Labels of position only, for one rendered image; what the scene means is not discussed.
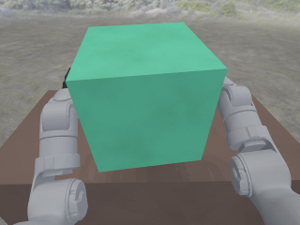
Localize robot right upper arm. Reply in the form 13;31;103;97
230;149;300;225

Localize right robot forearm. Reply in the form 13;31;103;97
217;76;292;186

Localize robot left upper arm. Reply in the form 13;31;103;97
13;178;88;225

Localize robot left hand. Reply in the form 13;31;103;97
62;67;71;89

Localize carton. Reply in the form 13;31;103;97
65;22;227;173

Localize pedestal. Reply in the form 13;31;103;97
0;90;300;225

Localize left robot forearm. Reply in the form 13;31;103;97
27;88;81;219

